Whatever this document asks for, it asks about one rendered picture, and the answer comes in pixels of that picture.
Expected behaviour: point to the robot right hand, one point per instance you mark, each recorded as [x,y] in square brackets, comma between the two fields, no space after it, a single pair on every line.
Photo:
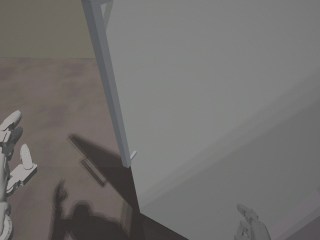
[255,229]

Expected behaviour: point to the fridge door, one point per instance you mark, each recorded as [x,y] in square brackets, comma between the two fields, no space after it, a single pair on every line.
[221,101]

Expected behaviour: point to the handle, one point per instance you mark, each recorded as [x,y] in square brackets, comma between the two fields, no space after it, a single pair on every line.
[94,18]

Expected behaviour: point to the robot left hand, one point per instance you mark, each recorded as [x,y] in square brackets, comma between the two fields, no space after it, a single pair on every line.
[9,136]

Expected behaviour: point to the robot left forearm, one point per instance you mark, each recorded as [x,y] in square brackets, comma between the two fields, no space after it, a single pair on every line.
[6,225]

